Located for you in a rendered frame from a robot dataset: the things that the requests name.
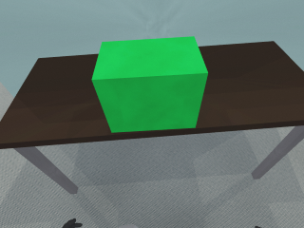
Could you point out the carton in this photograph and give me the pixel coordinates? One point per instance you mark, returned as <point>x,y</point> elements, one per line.
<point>150,84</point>

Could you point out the left robot hand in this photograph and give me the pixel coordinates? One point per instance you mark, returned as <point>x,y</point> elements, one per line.
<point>71,224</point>

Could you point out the table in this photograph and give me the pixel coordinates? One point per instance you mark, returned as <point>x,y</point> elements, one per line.
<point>248,86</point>

